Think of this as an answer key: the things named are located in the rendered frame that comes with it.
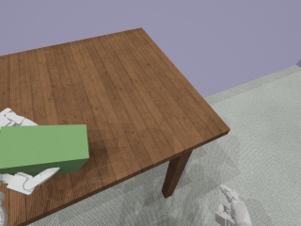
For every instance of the table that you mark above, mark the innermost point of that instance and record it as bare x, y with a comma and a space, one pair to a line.
139, 110

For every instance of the robot right hand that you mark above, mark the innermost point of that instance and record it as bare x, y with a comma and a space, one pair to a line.
234, 214

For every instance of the sponge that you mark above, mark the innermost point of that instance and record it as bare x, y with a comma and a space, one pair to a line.
32, 149

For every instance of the robot left hand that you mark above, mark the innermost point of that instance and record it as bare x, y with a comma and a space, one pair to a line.
22, 182

